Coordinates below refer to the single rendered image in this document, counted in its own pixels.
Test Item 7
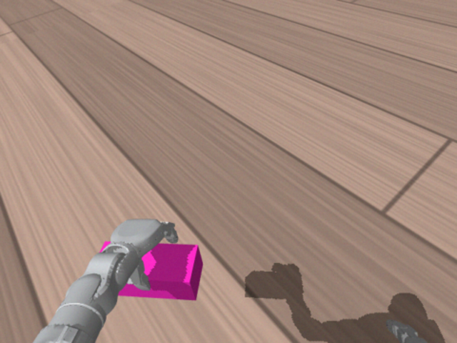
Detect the left robot arm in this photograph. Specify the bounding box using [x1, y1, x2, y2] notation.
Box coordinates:
[33, 242, 139, 343]

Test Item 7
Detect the left robot hand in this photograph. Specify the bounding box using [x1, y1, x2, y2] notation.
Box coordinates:
[111, 219, 179, 291]

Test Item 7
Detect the carton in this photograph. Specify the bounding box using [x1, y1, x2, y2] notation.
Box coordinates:
[100, 242, 203, 300]

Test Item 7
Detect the right robot hand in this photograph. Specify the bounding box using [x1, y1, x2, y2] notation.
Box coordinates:
[386, 319, 427, 343]

